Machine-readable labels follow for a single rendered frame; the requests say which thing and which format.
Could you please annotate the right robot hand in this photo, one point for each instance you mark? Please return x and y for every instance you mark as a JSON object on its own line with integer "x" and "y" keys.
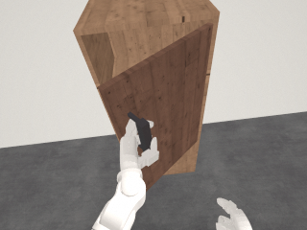
{"x": 237, "y": 221}

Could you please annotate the left robot forearm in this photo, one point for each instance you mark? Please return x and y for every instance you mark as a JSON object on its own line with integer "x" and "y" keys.
{"x": 119, "y": 213}

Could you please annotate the left robot hand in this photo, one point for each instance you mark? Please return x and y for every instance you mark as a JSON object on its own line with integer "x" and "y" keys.
{"x": 128, "y": 149}

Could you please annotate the cupboard door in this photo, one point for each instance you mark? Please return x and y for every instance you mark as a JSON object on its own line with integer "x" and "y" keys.
{"x": 166, "y": 88}

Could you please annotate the handle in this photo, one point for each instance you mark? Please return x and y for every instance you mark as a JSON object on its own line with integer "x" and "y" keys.
{"x": 144, "y": 132}

